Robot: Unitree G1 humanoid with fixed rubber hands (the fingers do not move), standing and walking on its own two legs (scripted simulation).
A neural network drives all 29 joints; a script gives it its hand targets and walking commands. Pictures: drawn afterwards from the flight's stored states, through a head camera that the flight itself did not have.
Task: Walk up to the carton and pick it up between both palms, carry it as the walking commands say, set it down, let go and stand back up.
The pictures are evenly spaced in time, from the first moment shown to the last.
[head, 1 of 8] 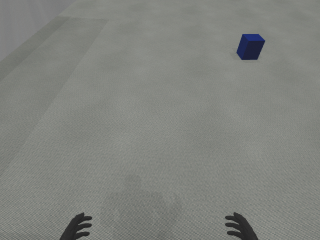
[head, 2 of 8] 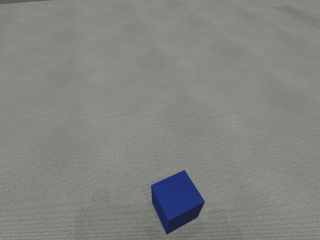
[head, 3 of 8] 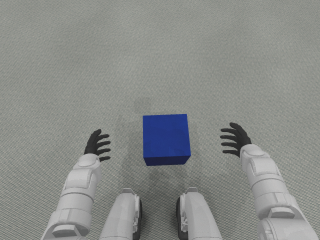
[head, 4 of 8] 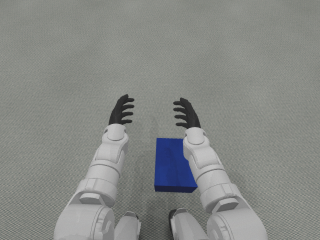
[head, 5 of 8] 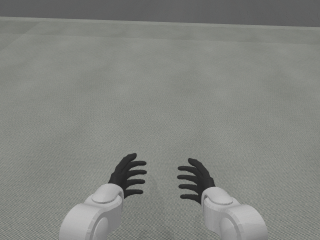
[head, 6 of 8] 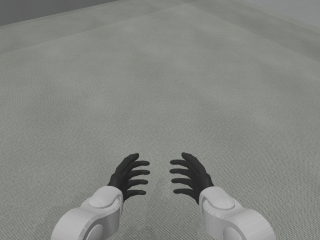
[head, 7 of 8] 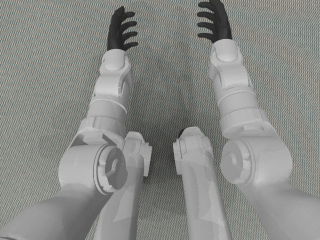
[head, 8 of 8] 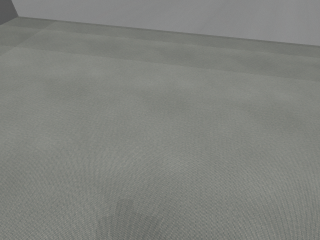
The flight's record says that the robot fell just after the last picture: no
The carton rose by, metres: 0.29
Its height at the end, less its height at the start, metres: -0.03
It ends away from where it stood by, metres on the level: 1.11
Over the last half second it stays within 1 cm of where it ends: yes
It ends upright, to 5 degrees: no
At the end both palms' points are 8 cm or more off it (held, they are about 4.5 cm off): yes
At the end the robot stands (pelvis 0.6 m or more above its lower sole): yes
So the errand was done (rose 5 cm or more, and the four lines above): no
